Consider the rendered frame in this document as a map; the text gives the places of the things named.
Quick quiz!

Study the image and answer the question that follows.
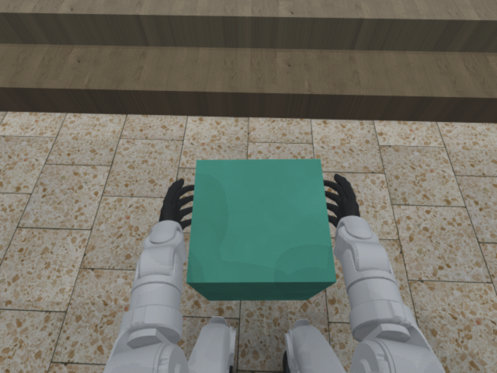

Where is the robot left forearm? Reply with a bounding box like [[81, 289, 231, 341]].
[[103, 220, 187, 373]]

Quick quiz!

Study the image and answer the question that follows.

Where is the robot thigh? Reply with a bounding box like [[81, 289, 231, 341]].
[[284, 326, 346, 373], [187, 323, 236, 373]]

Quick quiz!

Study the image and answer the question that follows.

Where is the right robot thigh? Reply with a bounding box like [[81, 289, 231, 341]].
[[284, 326, 346, 373]]

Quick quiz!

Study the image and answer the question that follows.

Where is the robot right hand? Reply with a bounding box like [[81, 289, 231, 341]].
[[323, 174, 360, 228]]

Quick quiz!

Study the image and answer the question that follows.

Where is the robot left hand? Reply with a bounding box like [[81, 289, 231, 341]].
[[159, 179, 194, 230]]

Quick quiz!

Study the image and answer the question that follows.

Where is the left robot thigh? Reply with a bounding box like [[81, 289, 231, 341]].
[[187, 323, 236, 373]]

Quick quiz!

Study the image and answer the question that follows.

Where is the robot right upper arm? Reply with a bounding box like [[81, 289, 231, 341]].
[[351, 337, 445, 373]]

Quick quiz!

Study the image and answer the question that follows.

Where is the carton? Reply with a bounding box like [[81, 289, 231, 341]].
[[186, 159, 336, 301]]

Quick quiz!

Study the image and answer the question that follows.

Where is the robot left upper arm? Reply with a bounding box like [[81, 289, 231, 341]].
[[104, 342, 189, 373]]

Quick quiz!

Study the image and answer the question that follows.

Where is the robot right forearm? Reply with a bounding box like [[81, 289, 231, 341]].
[[334, 215, 446, 373]]

